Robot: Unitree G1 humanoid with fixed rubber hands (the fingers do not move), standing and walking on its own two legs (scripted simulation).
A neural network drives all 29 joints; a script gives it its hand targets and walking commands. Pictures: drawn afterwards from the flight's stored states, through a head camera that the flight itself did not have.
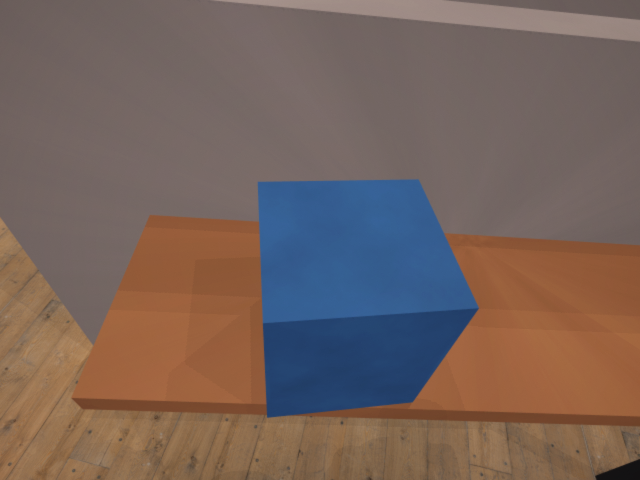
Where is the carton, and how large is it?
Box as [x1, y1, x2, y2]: [258, 179, 478, 417]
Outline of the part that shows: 418,179 258,182 262,314 267,417 412,401 477,310 478,307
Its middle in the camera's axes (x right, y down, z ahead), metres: +0.03 +0.08 +0.52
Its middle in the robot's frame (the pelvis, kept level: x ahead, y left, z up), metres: +0.36 -0.05 +0.03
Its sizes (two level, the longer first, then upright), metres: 0.210 0.200 0.250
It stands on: a table, 0.70 m high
